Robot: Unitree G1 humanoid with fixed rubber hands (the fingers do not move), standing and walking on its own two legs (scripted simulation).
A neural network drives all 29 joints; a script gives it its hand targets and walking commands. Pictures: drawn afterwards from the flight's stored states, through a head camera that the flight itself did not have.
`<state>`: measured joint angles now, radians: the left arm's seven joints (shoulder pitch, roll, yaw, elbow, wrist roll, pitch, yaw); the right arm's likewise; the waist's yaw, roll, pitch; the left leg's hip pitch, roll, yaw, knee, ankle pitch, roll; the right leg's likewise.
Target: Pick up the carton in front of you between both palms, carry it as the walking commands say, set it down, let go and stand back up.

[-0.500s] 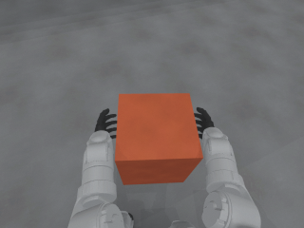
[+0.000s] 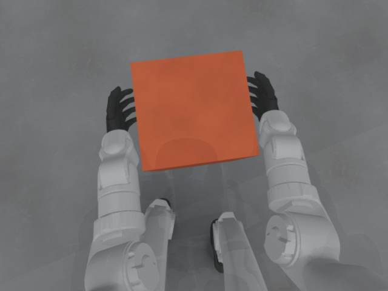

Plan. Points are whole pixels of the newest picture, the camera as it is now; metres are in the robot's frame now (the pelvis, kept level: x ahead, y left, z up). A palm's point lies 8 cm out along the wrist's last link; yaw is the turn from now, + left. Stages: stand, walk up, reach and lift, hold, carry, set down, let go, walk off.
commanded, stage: set down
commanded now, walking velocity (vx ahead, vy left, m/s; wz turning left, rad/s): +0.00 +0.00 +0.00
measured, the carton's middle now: (192, 122) +0.44 +0.04 -0.15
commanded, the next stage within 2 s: none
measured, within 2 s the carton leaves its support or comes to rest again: rests again in 1.96 s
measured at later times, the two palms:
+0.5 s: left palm (126, 132) +0.42 +0.21 -0.22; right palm (236, 114) +0.50 -0.08 -0.23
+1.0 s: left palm (132, 138) +0.44 +0.23 -0.38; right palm (219, 115) +0.54 -0.05 -0.38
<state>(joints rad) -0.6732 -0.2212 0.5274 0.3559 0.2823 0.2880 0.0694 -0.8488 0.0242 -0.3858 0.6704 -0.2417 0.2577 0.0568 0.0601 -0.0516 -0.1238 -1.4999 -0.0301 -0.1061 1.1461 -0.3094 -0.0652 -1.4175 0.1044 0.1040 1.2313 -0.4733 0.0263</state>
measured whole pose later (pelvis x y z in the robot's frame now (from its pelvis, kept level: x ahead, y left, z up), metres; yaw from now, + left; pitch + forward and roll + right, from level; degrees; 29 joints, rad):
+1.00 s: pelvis -0.05 +0.00 -0.22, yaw -1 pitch +47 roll +1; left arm -1.26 -0.01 0.64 0.60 0.17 0.29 0.12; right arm -1.57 -0.27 -0.11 1.07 -0.09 0.26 -0.06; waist 0.17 -0.05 0.20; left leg -2.27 -0.08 -0.11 1.89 -0.43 -0.13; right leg -2.20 0.19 0.10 2.01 -0.63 0.08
